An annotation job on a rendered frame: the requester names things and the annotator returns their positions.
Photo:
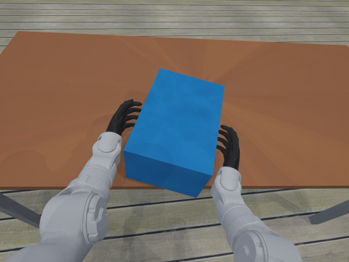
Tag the table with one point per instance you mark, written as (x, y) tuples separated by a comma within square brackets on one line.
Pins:
[(287, 102)]

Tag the left robot hand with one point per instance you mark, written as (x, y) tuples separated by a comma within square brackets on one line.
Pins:
[(118, 121)]

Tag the left robot forearm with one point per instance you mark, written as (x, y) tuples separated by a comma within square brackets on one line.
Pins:
[(98, 174)]

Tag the right robot forearm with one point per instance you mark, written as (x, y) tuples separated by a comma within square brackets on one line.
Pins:
[(230, 208)]

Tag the left robot upper arm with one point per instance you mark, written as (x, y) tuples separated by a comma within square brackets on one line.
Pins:
[(71, 224)]

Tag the right robot hand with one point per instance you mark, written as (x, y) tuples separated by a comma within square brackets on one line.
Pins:
[(232, 151)]

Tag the right robot upper arm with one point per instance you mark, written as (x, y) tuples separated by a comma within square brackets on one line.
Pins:
[(256, 246)]

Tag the carton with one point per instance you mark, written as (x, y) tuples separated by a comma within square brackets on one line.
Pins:
[(173, 142)]

